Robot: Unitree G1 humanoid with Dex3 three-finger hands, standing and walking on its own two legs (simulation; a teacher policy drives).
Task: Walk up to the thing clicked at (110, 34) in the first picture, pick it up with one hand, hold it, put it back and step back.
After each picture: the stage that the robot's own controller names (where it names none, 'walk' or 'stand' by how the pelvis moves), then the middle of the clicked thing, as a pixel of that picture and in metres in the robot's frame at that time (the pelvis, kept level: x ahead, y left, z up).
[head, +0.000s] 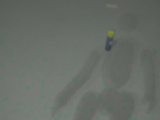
stand; (109, 41) +1.42 -0.36 -0.65
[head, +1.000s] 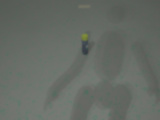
walk; (85, 44) +1.33 +0.02 -0.63
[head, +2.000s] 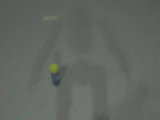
walk; (55, 75) +0.86 +0.24 -0.63
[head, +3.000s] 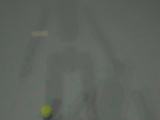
walk; (47, 116) +0.49 +0.20 -0.64
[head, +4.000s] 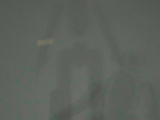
stand; out of the picture +0.38 +0.22 -0.65
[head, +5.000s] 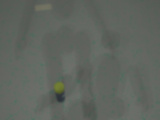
walk; (60, 92) +0.53 +0.11 -0.63
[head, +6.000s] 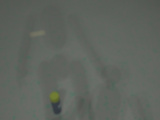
stand; (55, 103) +0.63 +0.19 -0.65
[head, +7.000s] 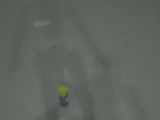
stand; (63, 97) +0.61 +0.12 -0.64
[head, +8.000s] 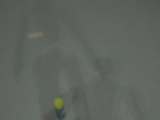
stand; (59, 109) +0.56 +0.16 -0.66
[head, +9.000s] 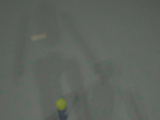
stand; (62, 110) +0.57 +0.14 -0.66
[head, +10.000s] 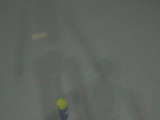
stand; (62, 110) +0.56 +0.14 -0.66
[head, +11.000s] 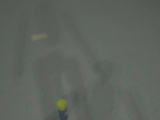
stand; (62, 110) +0.56 +0.13 -0.66
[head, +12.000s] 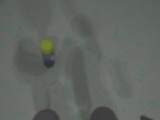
go down; (48, 55) +0.62 +0.13 -0.42
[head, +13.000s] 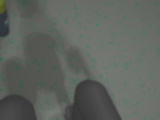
go down; out of the picture +0.65 +0.21 -0.28
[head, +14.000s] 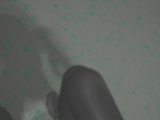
close in; out of the picture +0.64 +0.25 -0.21
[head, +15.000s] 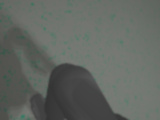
close; out of the picture +0.62 +0.28 -0.20
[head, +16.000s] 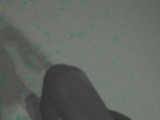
close; out of the picture +0.62 +0.12 -0.30
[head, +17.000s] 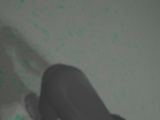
close; out of the picture +0.62 +0.12 -0.30
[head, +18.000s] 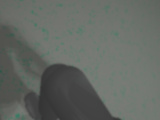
close; out of the picture +0.62 +0.12 -0.30
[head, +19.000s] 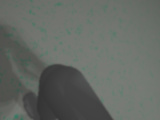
close; out of the picture +0.61 +0.12 -0.31
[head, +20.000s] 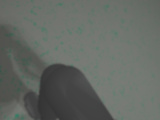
close; out of the picture +0.62 +0.12 -0.31
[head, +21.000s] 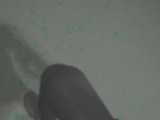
close; out of the picture +0.62 +0.12 -0.30
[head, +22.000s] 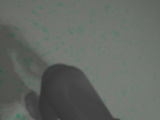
close; out of the picture +0.63 +0.12 -0.30
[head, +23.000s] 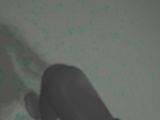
close; out of the picture +0.64 +0.12 -0.30
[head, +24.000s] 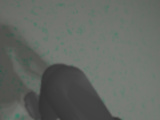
close; out of the picture +0.65 +0.12 -0.30
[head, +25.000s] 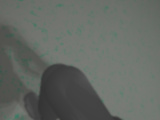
close; out of the picture +0.66 +0.12 -0.30
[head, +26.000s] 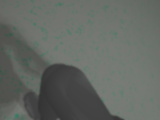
close; out of the picture +0.67 +0.12 -0.30
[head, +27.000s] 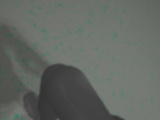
close; out of the picture +0.68 +0.12 -0.30
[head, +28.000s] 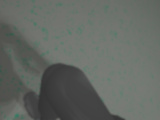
close; out of the picture +0.69 +0.12 -0.31
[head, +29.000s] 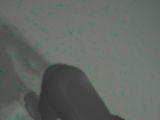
close; out of the picture +0.71 +0.12 -0.30
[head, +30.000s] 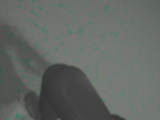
close; out of the picture +0.72 +0.12 -0.30
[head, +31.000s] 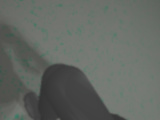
close; out of the picture +0.74 +0.12 -0.30
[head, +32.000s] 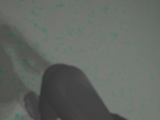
close; out of the picture +0.76 +0.12 -0.30
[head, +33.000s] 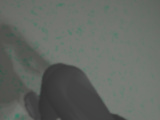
close; out of the picture +0.77 +0.12 -0.30
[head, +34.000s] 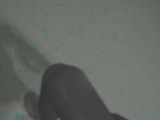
close; out of the picture +0.79 +0.12 -0.30
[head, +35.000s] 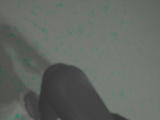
close; out of the picture +0.81 +0.12 -0.30
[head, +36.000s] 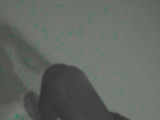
close; out of the picture +0.83 +0.12 -0.30
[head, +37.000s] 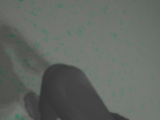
close; out of the picture +0.86 +0.12 -0.30
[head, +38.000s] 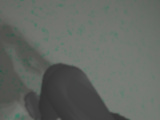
close; out of the picture +0.88 +0.12 -0.30
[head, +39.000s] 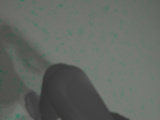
close; out of the picture +0.90 +0.12 -0.30
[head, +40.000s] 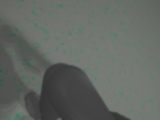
close; out of the picture +0.93 +0.12 -0.30
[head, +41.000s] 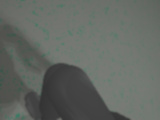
close; out of the picture +0.95 +0.12 -0.30
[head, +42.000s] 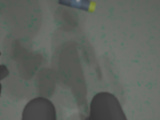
stand; (77, 3) +0.97 -0.08 -0.43
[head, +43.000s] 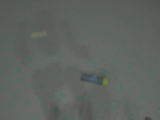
stand; (94, 79) +0.90 -0.19 -0.68
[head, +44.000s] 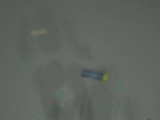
stand; (94, 75) +0.93 -0.19 -0.68
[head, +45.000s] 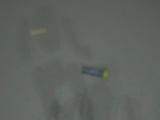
stand; (94, 72) +0.95 -0.20 -0.68
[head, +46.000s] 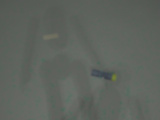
stand; (103, 75) +1.00 -0.23 -0.75
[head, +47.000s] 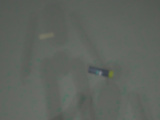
stand; (100, 72) +1.01 -0.20 -0.75
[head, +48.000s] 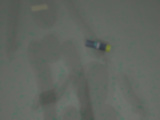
walk; (97, 45) +1.09 -0.25 -0.72
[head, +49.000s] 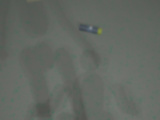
walk; (90, 29) +1.35 -0.18 -0.73
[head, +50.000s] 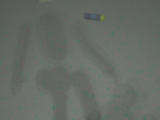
walk; (94, 17) +1.72 -0.11 -0.73
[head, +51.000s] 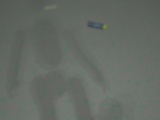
stand; (97, 25) +1.76 -0.25 -0.74
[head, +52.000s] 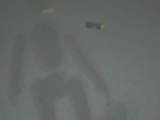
stand; (95, 25) +1.81 -0.25 -0.75
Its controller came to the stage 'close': yes
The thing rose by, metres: 0.00
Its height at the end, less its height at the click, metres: -0.09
